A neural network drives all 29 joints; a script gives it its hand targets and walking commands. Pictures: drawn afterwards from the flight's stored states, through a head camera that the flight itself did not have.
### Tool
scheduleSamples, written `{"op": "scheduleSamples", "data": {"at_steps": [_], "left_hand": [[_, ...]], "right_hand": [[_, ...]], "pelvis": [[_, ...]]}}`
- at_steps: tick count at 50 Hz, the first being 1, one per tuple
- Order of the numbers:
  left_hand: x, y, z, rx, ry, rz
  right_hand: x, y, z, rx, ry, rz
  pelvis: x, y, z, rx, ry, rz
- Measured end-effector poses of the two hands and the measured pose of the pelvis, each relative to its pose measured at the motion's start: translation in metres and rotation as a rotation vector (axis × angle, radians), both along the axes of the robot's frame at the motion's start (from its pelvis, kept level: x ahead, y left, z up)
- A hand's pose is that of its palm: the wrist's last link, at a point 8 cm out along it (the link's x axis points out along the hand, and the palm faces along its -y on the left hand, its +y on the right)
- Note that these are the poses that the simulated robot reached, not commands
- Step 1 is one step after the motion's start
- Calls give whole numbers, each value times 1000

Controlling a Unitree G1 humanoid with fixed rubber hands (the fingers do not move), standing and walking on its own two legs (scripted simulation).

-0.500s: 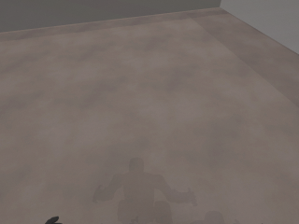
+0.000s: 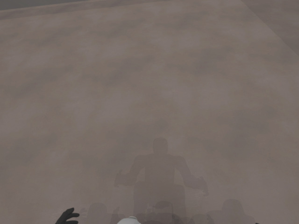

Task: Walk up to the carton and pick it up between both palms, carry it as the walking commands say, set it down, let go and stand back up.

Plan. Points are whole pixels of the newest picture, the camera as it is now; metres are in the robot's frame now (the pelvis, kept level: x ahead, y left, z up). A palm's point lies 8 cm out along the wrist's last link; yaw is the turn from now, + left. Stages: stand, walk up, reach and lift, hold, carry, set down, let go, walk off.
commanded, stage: walk up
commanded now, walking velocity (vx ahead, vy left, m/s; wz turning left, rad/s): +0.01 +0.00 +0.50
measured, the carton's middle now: out of the picture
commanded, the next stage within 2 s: none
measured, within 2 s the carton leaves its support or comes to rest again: neither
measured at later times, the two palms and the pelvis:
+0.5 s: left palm out of the picture -0.01 +0.31 -0.12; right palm (239, 212) +0.18 -0.21 -0.09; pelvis -0.02 +0.02 +0.00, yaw +16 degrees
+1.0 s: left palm out of the picture -0.13 +0.26 -0.10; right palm (219, 200) +0.21 -0.18 -0.12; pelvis -0.02 -0.02 +0.00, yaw +32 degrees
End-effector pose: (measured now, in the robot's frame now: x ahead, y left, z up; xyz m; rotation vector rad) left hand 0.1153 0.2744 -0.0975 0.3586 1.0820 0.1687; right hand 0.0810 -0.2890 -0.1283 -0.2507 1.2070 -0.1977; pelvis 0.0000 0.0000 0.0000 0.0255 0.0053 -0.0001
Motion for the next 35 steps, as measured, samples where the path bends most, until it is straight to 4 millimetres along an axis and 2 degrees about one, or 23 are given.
{"op": "scheduleSamples", "data": {"at_steps": [3, 8, 11, 14, 16, 20, 26, 32, 35], "left_hand": [[-36, 2, 3, 7, 44, 59], [-74, 13, 2, 10, 48, 154], [-96, 24, -7, -2, 56, 212], [-118, 38, -24, -26, 62, 264], [-129, 43, -31, -43, 70, 299], [-132, 41, -29, -81, 52, 327], [-118, 38, -19, -87, -5, 334], [-94, 28, -1, -35, -94, 341], [-97, 19, 6, 3, -114, 358]], "right_hand": [[21, 7, 3, 34, -29, 54], [55, 26, 10, 61, -73, 153], [78, 46, 16, 58, -116, 223], [98, 65, 19, 28, -172, 289], [102, 74, 23, 2, -182, 329], [95, 79, 34, -33, -159, 342], [94, 75, 39, -38, -159, 364], [94, 58, 22, 4, -132, 375], [98, 50, 9, 34, -117, 379]], "pelvis": [[-2, -2, 4, 12, -2, 41], [-5, 0, 5, 20, -1, 109], [-8, 7, 1, 12, 4, 150], [-12, 20, -10, -12, 8, 186], [-15, 24, -12, -14, 0, 206], [-18, 27, -3, -27, -19, 236], [-19, 22, 2, -32, -27, 278], [-17, 4, -1, -16, -20, 329], [-14, -7, -4, -9, -16, 363]]}}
